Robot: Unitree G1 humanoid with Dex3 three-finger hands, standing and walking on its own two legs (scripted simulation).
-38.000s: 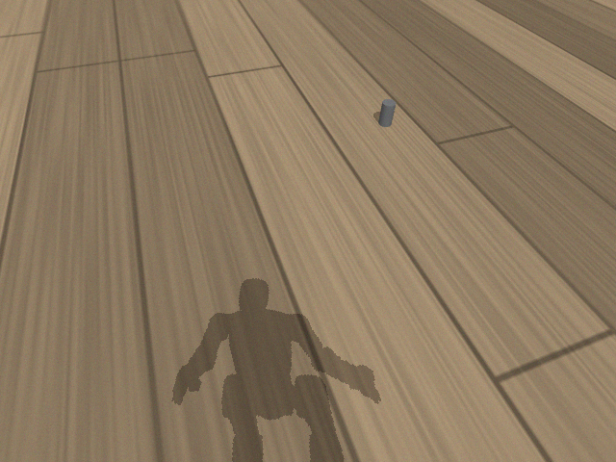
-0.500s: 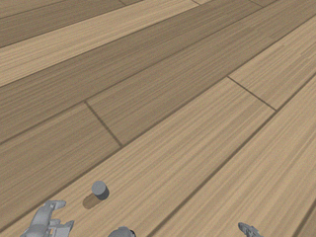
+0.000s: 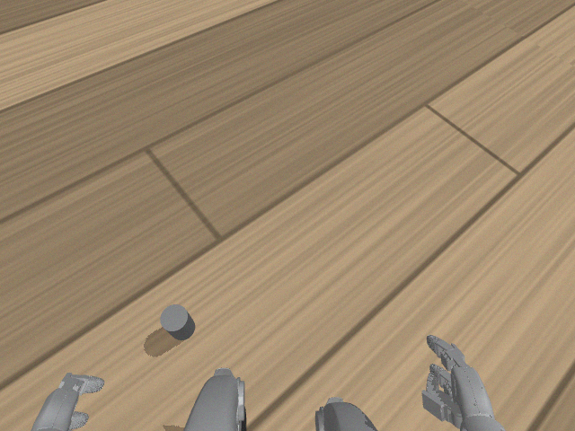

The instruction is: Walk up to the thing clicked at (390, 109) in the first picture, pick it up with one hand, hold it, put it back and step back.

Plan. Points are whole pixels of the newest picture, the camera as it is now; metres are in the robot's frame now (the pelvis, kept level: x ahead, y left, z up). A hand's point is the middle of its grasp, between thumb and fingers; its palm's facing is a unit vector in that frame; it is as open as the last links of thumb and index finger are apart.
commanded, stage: rise first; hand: left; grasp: from above
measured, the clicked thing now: (178, 323) +0.39 +0.29 -0.62
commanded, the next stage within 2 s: none
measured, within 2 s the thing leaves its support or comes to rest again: neither
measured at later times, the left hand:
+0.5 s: hand (112, 392) +0.19 +0.31 -0.29, palm faces -0.44 -0.60 -0.67, open 14.1 cm
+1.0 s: hand (135, 348) +0.29 +0.33 -0.42, palm faces -0.46 -0.21 -0.87, open 13.9 cm
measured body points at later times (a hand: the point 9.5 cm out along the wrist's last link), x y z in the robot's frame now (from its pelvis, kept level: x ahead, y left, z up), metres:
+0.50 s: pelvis -0.03 +0.00 -0.14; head +0.15 +0.03 +0.27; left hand +0.21 +0.34 -0.25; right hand +0.17 -0.26 -0.25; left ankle +0.06 +0.11 -0.66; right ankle -0.04 -0.14 -0.66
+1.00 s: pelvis -0.10 -0.01 -0.28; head +0.13 +0.03 +0.11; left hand +0.31 +0.34 -0.37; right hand +0.00 -0.28 -0.41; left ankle +0.06 +0.11 -0.66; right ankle -0.04 -0.14 -0.66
